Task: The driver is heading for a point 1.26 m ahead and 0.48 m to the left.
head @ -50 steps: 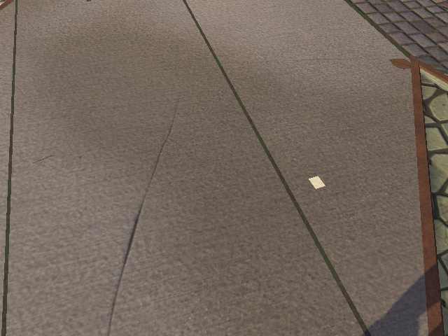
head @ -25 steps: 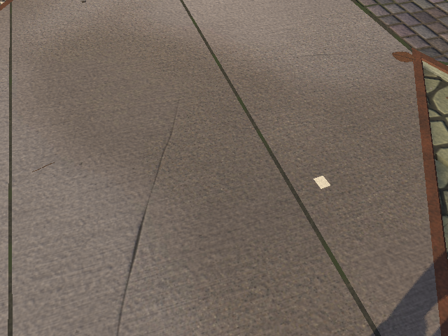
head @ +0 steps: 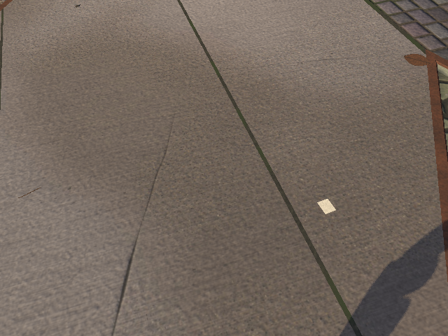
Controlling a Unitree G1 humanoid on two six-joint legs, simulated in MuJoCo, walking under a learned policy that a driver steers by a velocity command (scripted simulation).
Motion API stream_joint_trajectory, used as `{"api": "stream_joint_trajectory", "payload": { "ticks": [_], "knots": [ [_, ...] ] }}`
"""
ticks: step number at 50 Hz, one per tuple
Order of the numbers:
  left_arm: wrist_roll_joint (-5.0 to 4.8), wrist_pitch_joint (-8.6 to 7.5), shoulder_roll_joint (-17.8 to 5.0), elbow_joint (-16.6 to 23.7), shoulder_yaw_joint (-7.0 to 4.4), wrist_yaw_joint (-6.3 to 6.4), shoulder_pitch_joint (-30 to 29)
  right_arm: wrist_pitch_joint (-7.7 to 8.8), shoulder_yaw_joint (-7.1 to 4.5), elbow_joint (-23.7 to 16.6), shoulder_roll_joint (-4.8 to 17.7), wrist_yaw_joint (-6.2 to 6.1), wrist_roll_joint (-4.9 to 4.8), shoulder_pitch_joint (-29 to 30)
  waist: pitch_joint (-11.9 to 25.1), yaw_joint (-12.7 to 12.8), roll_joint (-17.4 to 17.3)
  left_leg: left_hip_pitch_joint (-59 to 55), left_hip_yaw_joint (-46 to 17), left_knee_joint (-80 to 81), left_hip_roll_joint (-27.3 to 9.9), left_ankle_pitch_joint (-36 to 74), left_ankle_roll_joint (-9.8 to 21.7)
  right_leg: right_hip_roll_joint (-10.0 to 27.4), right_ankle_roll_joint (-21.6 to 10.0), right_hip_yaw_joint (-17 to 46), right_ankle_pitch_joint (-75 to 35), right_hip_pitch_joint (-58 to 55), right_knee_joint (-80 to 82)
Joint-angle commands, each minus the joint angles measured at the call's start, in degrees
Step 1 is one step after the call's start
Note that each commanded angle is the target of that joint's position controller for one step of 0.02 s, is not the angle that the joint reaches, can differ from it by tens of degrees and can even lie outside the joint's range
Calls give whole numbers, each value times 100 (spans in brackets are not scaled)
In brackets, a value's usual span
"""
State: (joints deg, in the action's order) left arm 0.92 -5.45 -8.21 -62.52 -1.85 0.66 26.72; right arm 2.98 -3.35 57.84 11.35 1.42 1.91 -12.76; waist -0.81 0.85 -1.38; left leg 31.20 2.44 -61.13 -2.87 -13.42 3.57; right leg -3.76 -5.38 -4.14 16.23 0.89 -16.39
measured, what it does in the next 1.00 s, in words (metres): walks ahead, turning left: left foot, then right foot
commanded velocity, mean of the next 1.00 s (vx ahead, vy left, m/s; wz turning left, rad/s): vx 0.49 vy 0.00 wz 0.42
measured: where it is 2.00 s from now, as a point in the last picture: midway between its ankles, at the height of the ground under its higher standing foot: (138, 216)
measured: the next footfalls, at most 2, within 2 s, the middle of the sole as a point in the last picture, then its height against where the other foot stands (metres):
left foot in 0.26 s outside the picture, level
right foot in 0.80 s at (253, 285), level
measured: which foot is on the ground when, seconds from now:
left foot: up 0.00-0.24, down 0.26-0.82, up 0.84-1.00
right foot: down 0.00-0.26, up 0.28-0.78, down 0.80-1.00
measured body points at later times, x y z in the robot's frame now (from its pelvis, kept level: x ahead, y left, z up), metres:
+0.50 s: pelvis +0.28 +0.04 +0.00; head +0.30 +0.04 +0.45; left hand +0.38 +0.29 -0.13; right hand +0.30 -0.22 -0.15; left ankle +0.26 +0.06 -0.74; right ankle +0.38 -0.13 -0.67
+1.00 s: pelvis +0.57 +0.04 +0.00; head +0.60 +0.05 +0.45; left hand +0.54 +0.33 -0.11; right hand +0.77 -0.17 -0.13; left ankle +0.49 +0.13 -0.66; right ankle +0.63 -0.03 -0.74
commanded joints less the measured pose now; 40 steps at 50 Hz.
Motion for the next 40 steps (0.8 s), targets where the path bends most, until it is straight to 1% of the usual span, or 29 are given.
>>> {"api": "stream_joint_trajectory", "payload": {
  "ticks": [1,3,4,6,7,9,10,11,12,13,14,15,16,17,18,19,20,22,23,25,27,29,34,35,36,37,38,39,40],
  "knots": [
    [-5,-82,-541,2,-7,31,583,-55,16,-389,56,48,-16,386,-640,-42,554,1022,252,457,28,434,-82,1367,-348,863,-3375,-150,688],
    [-4,-90,-499,11,39,38,549,-51,79,-624,-9,62,-54,1003,-790,25,590,760,419,1351,129,778,-87,1235,-298,646,-3620,92,758],
    [-2,-102,-525,9,47,51,534,-50,117,-701,-58,65,-86,1222,-832,44,634,551,520,1832,207,942,-53,1209,-259,489,-3742,146,798],
    [6,-129,-613,-48,38,86,635,-60,145,-792,-18,51,-116,1465,-821,87,710,76,700,2425,356,1104,97,1309,-213,285,-4183,73,834],
    [15,-148,-657,-72,32,104,638,-60,130,-807,57,33,-118,1435,-762,27,710,-155,714,2567,432,1109,216,1389,-176,181,-4739,-68,694],
    [19,-170,-776,-80,-3,161,540,-31,54,-708,254,-16,-109,996,-421,-238,736,-718,748,2622,691,891,484,1508,-73,-44,-6161,-445,-18],
    [39,-148,-856,-62,-33,193,449,0,-11,-546,374,-40,-99,460,-126,-485,748,-1174,729,2631,827,697,617,1547,-39,-133,-6614,-567,-734],
    [55,-108,-951,-28,-69,206,342,29,-92,-282,486,-63,-95,-296,247,-782,782,-1825,648,2802,908,598,753,1583,-31,-166,-6590,-559,-1669],
    [25,-79,-1023,17,-98,184,209,53,-178,-65,603,-90,-39,-972,491,-1132,690,-2691,430,3244,785,596,906,1474,-19,-309,-5775,-83,-2858],
    [16,-75,-848,191,-69,132,164,32,-324,29,1039,-124,52,-1648,942,-1325,92,-3681,-1118,3358,-396,-153,1299,1084,3,-480,-3469,975,-4874],
    [-102,-84,-446,371,-68,-1,560,-59,-376,-29,1253,-84,-25,-1405,1366,-737,-1184,-4873,-4488,4289,-1746,-411,2329,-172,252,38,1224,3185,-6972],
    [11,-123,-765,620,-95,-36,-78,-78,-358,-155,1174,-39,-147,-731,821,-593,-294,-4371,-4390,4791,-1553,-1266,2208,261,71,717,710,3939,-7007],
    [11,-184,-902,852,-128,-72,-678,-61,-277,-278,883,-44,-157,-295,202,-490,70,-3567,-3689,4967,-1460,-1157,1982,524,58,749,194,4013,-6630],
    [4,-213,-875,903,-145,-67,-783,-25,-203,-266,611,-50,-130,-149,-177,-218,548,-2799,-3167,5109,-1257,-392,1736,718,89,726,-41,3697,-6100],
    [62,-147,-842,970,-161,-52,-838,33,-154,-265,509,-90,-130,-146,-252,-36,631,-2301,-2726,5091,-992,315,1565,842,181,767,-61,3340,-5728],
    [131,-37,-707,976,-136,-58,-732,90,-125,-251,491,-127,-136,-167,-239,108,536,-1967,-2371,5088,-778,773,1462,894,280,757,-27,3035,-5450],
    [161,57,-630,1019,-128,-61,-704,150,-121,-233,533,-143,-147,-294,-211,163,430,-1837,-2161,5076,-658,1116,1424,911,367,714,12,2933,-5199],
    [188,186,-618,1183,-124,-75,-942,201,-148,-218,728,-162,-163,-555,-233,154,240,-1685,-1880,5109,-470,1440,1382,931,530,564,-151,3039,-4718],
    [188,222,-656,1319,-128,-84,-1234,198,-156,-229,792,-165,-172,-677,-297,90,150,-1676,-1832,5162,-407,1473,1332,951,612,502,-372,3202,-4434],
    [161,259,-739,1597,-141,-103,-1909,171,-148,-245,785,-154,-188,-979,-397,-133,14,-1860,-1840,5198,-321,1652,1143,956,740,420,-898,3563,-3801],
    [143,275,-751,1797,-133,-135,-2393,142,-146,-256,769,-144,-188,-1288,-329,-343,-94,-2239,-1854,5069,-265,2048,924,882,782,394,-1347,3774,-3310],
    [132,281,-765,1959,-118,-168,-2752,118,-156,-288,808,-159,-178,-1532,-233,-503,-168,-2662,-1908,4898,-249,2361,811,783,784,402,-1563,3933,-2987],
    [79,218,-794,2409,-30,-210,-3596,75,-178,-401,898,-230,-88,-1871,-243,-750,-324,-3498,-2194,4437,-347,3034,914,498,704,388,-1331,4086,-2156],
    [59,187,-823,2483,-20,-212,-3644,73,-192,-439,937,-248,-71,-1855,-235,-732,-362,-3570,-2265,4323,-391,3174,906,447,656,405,-1273,3945,-1949],
    [43,154,-878,2515,-23,-208,-3549,76,-210,-496,989,-273,-66,-1758,-212,-635,-404,-3541,-2326,4206,-421,3294,842,407,596,451,-1216,3620,-1694],
    [25,122,-953,2475,-42,-189,-3254,84,-231,-577,1062,-286,-70,-1541,-141,-437,-443,-3340,-2303,4026,-393,3571,722,319,513,452,-1066,3009,-1411],
    [14,89,-1095,2339,-98,-142,-2718,112,-254,-660,1157,-269,-75,-1318,92,-176,-450,-3083,-2256,3606,-297,4167,575,153,409,408,-868,2107,-1228],
    [7,31,-1279,2123,-177,-75,-1915,160,-268,-707,1220,-208,-111,-1174,531,205,-273,-2856,-2096,2738,-68,4402,442,134,270,381,-1066,1001,-911],
    [117,-37,-1573,2004,-269,24,-1022,221,-237,-840,1076,-142,-184,-1086,1194,590,-34,-2077,-1947,1490,221,3311,341,881,42,1029,-699,-446,-880]
  ]
}}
